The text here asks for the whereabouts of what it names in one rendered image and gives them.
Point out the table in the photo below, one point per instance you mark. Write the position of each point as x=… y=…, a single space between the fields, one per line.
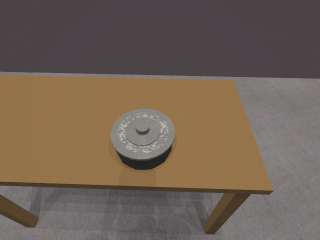
x=55 y=131

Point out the knob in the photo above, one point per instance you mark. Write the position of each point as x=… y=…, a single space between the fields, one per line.
x=142 y=127

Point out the pot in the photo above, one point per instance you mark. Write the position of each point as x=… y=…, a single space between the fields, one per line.
x=145 y=164

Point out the lid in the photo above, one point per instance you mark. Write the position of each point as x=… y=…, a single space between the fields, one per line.
x=142 y=147

